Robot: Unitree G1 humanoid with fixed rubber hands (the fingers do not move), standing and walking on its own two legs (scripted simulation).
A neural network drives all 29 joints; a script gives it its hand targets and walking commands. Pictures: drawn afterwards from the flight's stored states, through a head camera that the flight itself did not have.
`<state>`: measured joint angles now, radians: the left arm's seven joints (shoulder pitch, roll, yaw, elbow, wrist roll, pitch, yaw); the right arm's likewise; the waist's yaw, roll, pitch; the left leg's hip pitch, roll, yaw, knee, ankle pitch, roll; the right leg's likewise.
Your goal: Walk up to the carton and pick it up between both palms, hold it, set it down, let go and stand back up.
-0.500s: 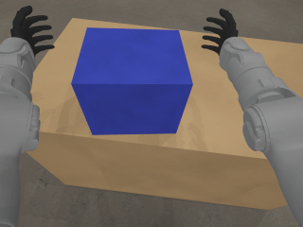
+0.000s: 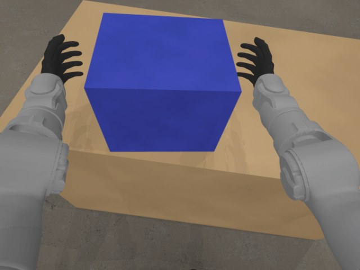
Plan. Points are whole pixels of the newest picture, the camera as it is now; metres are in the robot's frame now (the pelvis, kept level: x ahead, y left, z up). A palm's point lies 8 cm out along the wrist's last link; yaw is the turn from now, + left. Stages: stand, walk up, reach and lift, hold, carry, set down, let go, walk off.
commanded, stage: reach and lift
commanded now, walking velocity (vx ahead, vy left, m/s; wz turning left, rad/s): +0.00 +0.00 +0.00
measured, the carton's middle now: (163, 88) +0.53 +0.02 +0.06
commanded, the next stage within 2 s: none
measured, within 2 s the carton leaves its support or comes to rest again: neither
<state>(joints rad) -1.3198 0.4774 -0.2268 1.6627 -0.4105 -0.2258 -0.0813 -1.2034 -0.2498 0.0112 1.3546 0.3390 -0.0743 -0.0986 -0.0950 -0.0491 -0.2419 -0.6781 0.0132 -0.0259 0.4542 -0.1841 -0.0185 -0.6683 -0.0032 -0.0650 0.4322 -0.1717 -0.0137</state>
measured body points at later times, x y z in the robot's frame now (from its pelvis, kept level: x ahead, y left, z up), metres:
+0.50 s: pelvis +0.00 +0.01 +0.00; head +0.09 +0.04 +0.44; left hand +0.52 +0.21 +0.13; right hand +0.49 -0.16 +0.14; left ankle -0.01 +0.13 -0.73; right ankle -0.01 -0.11 -0.73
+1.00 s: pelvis +0.03 +0.02 +0.01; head +0.10 +0.03 +0.46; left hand +0.52 +0.20 +0.13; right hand +0.49 -0.16 +0.13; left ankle -0.01 +0.13 -0.73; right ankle -0.01 -0.11 -0.73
